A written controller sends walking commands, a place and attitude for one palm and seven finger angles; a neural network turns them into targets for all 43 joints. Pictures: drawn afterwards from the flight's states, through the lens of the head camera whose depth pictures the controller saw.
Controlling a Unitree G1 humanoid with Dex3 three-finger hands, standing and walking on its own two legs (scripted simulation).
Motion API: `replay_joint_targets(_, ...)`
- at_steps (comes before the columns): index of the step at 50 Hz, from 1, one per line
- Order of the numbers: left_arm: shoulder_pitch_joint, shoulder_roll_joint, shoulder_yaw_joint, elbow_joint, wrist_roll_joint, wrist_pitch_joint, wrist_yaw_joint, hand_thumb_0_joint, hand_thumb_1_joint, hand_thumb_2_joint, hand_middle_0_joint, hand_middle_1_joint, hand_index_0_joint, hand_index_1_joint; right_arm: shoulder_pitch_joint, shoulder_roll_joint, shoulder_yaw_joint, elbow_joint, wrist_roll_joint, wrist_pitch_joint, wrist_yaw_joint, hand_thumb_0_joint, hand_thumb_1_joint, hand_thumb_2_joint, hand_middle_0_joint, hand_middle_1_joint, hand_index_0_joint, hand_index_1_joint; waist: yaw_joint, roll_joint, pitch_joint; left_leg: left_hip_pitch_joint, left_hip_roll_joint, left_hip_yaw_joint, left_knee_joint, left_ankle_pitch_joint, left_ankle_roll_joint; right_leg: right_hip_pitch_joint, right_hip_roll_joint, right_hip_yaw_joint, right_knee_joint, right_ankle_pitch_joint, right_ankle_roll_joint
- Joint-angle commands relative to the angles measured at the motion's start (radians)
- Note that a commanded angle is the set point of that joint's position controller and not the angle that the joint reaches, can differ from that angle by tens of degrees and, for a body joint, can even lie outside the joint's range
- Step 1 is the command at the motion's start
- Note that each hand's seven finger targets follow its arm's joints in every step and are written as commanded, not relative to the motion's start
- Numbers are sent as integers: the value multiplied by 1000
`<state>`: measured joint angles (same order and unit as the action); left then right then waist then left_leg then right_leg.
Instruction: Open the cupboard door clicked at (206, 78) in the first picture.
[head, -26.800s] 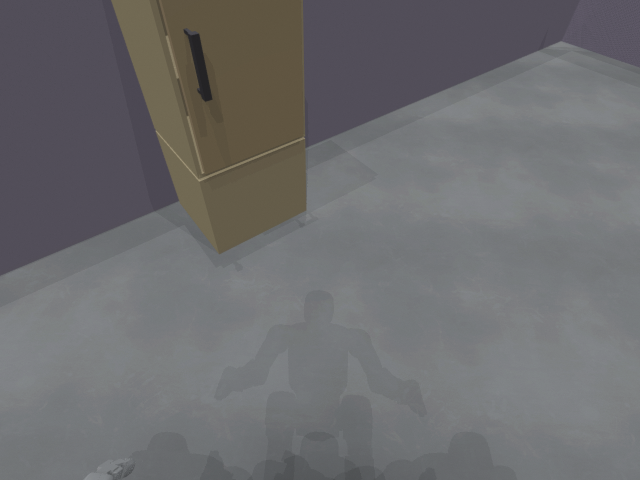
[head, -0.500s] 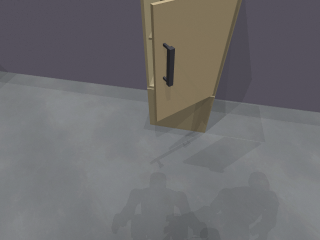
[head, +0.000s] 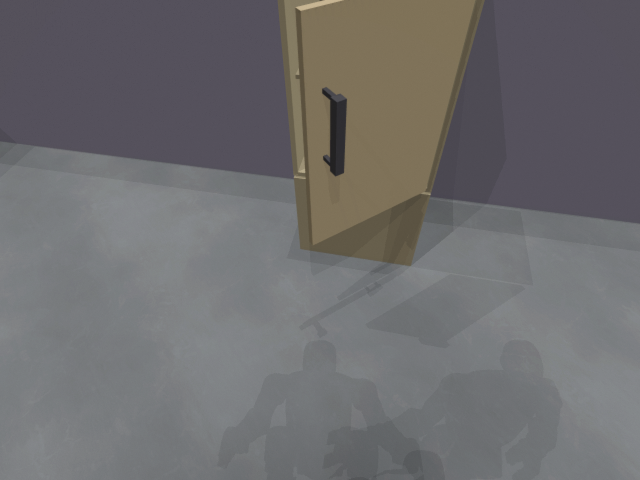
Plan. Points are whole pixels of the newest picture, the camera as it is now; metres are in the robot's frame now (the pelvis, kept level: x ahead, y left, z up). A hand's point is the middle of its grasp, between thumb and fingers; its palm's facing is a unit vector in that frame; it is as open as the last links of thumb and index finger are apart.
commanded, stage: look to check the result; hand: left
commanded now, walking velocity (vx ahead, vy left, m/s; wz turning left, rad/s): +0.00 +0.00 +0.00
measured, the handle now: (332, 133) +0.74 +0.02 +0.01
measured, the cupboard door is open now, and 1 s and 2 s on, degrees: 43 43 43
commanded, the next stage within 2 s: walk to a spot facing it in 0.02 s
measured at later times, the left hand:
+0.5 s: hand out of the picture +0.07 +0.20 -0.18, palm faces -0.11 -0.97 -0.24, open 7.4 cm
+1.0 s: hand out of the picture +0.10 +0.16 -0.17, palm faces -0.33 -0.91 -0.25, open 7.4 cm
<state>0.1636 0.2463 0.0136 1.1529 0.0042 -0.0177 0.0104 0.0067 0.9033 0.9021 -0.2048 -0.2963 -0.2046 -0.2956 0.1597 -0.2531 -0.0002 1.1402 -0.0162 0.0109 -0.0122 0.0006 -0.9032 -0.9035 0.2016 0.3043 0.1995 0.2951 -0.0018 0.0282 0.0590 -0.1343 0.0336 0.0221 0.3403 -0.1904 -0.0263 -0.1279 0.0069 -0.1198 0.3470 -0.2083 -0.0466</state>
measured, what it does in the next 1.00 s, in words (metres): lifts its left foot, turning right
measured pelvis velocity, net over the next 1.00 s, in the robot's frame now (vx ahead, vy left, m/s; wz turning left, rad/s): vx -0.01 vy -0.01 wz -0.43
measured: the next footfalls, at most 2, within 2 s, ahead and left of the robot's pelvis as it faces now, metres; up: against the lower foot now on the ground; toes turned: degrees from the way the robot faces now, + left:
left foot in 1.08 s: +0.08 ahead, +0.11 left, +0.00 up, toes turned -27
right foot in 1.36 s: -0.05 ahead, -0.15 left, +0.00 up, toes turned -38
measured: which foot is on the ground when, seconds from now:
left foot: down 0.00-0.66, up 0.68-1.00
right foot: down 0.00-1.00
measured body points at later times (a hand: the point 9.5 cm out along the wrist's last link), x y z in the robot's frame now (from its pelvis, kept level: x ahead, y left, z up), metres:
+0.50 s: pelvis +0.00 +0.01 -0.01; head +0.04 +0.00 +0.44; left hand +0.07 +0.25 -0.16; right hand +0.01 -0.25 -0.17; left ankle -0.01 +0.14 -0.75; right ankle -0.01 -0.08 -0.75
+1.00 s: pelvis -0.01 -0.01 -0.01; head +0.05 -0.04 +0.44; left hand +0.12 +0.21 -0.15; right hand +0.02 -0.29 -0.14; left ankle +0.03 +0.13 -0.71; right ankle -0.03 -0.10 -0.75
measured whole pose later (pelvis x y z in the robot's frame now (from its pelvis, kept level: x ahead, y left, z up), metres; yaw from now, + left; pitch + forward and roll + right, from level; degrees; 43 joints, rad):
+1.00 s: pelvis -0.01 -0.01 -0.01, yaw -24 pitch +3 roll +2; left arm 0.23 0.22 0.08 0.95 0.02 0.04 0.01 0.01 0.90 0.90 -0.21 -0.30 -0.21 -0.30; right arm 0.05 -0.21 -0.05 0.89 0.00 0.04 -0.03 0.00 -0.90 -0.90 0.20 0.30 0.20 0.29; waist 0.04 -0.04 0.09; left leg -0.38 0.01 -0.01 0.78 -0.43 -0.05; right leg -0.31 0.09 0.18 0.48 -0.20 -0.05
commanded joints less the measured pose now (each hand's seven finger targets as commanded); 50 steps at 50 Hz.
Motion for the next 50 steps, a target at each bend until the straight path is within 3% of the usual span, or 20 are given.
replay_joint_targets(1,7,182,33,-45,4,-13,13,0,900,900,-200,-300,-200,-300,14,-144,-25,-40,-2,-18,-13,0,-900,-900,200,300,200,300,0,-11,-43,7,83,-72,-37,153,38,11,-149,136,-81,157,-3)
replay_joint_targets(8,-6,184,34,-48,4,-13,12,0,900,900,-200,-300,-200,-300,7,-158,-26,-43,-3,-21,-15,0,-900,-900,200,300,200,300,-2,-17,-56,28,90,-67,-43,167,37,15,-144,146,-78,190,-5)
replay_joint_targets(11,21,119,29,-53,5,9,17,0,900,900,-200,-300,-200,-300,61,-78,-16,-36,-5,-5,-22,0,-900,-900,200,300,200,300,-9,-24,-60,25,98,-19,11,167,21,-4,-147,163,-36,276,2)
replay_joint_targets(17,39,157,67,-114,13,41,10,0,900,900,-200,-300,-200,-300,82,-99,-50,-98,-2,12,-36,0,-900,-900,200,300,200,300,-10,-81,-64,-18,100,53,123,96,16,-52,-153,236,48,352,-32)
replay_joint_targets(20,32,149,76,-147,15,50,5,0,900,900,-200,-300,-200,-300,86,-98,-61,-124,-3,13,-39,0,-900,-900,200,300,200,300,-12,-51,-56,-8,115,52,134,72,25,-119,-129,257,81,296,-31)
replay_joint_targets(23,9,116,78,-191,16,57,-7,0,900,900,-200,-300,-200,-300,108,-131,-73,-143,-10,7,-43,0,-900,-900,200,300,200,300,-22,76,-43,18,214,-29,49,75,72,-225,-44,209,222,177,1)
replay_joint_targets(24,4,97,78,-204,15,60,-11,0,900,900,-200,-300,-200,-300,118,-149,-80,-146,-14,4,-45,0,-900,-900,200,300,200,300,-23,151,-45,20,282,-84,1,112,116,-257,-10,161,338,51,17)
replay_joint_targets(25,-14,82,79,-221,16,65,-14,0,900,900,-200,-300,-200,-300,127,-154,-84,-149,-15,-2,-46,0,-900,-900,200,300,200,300,-23,216,-35,25,356,-127,-43,194,169,-305,9,122,484,-229,30)
replay_joint_targets(27,-27,73,85,-244,17,76,-21,0,900,900,-200,-300,-200,-300,122,-155,-82,-161,-23,-9,-47,0,-900,-900,200,300,200,300,-16,180,-32,13,403,-123,-41,289,219,-340,-19,139,619,-350,38)
replay_joint_targets(29,6,52,84,-245,16,69,-29,0,900,900,-200,-300,-200,-300,66,-156,-85,-184,-26,-15,-45,0,-900,-900,200,300,200,300,19,156,-50,-27,365,-27,28,367,176,-241,-43,122,499,-314,32)
replay_joint_targets(31,104,57,93,-224,18,62,-33,0,900,900,-200,-300,-200,-300,20,-166,-90,-202,-20,-7,-42,0,-900,-900,200,300,200,300,65,85,-73,-83,283,66,176,275,96,-92,-21,69,277,-113,34)
replay_joint_targets(32,173,112,106,-204,23,53,-26,0,900,900,-200,-300,-200,-300,-2,-140,-91,-217,-8,0,-40,0,-900,-900,200,300,200,300,96,-74,-70,-177,187,120,356,88,33,-1,-71,180,74,122,12)
replay_joint_targets(33,203,236,129,-200,34,41,-6,0,900,900,-200,-300,-200,-300,-8,-56,-81,-263,5,3,-31,0,-900,-900,200,300,200,300,99,-413,-64,-409,15,166,619,-397,-32,77,-339,608,-60,395,-92)
replay_joint_targets(34,217,247,130,-199,16,42,5,0,900,900,-200,-300,-200,-300,-30,-83,-83,-266,6,17,-30,0,-900,-900,200,300,200,300,115,-329,-55,-426,16,14,786,-458,-21,39,-373,653,-53,448,-166)
replay_joint_targets(35,165,235,126,-216,13,43,9,0,900,900,-200,-300,-200,-300,-2,-78,-85,-267,9,21,-21,0,-900,-900,200,300,200,300,73,-241,-36,-435,49,-18,834,-394,-17,-6,-365,589,-52,291,-205)
replay_joint_targets(36,103,201,122,-240,19,47,11,0,900,900,-200,-300,-200,-300,-22,-67,-88,-258,7,23,-20,0,-900,-900,200,300,200,300,51,-210,-17,-433,51,-22,853,-345,-22,-77,-294,588,-45,152,-192)
replay_joint_targets(38,49,159,111,-261,22,42,17,0,900,900,-200,-300,-200,-300,-26,-66,-86,-255,2,22,-20,0,-900,-900,200,300,200,300,24,-189,-32,-419,51,-41,824,-271,-31,-82,-249,527,-22,224,-169)
replay_joint_targets(41,90,168,112,-258,23,34,19,0,900,900,-200,-300,-200,-300,-32,-29,-77,-264,7,18,-17,0,-900,-900,200,300,200,300,30,-104,-124,-360,18,-17,671,-254,-36,4,-210,506,20,361,-163)
replay_joint_targets(47,109,178,119,-262,27,43,12,0,900,900,-200,-300,-200,-300,-68,-34,-76,-303,18,8,-24,0,-900,-900,200,300,200,300,43,-191,-127,-302,-22,-29,459,-257,-22,21,-179,569,29,378,-153)
replay_joint_targets(50,72,171,118,-272,23,49,11,0,900,900,-200,-300,-200,-300,-17,-40,-76,-293,23,2,-31,0,-900,-900,200,300,200,300,6,-160,-132,-146,-34,-40,242,-163,-14,-70,-140,583,77,378,-104)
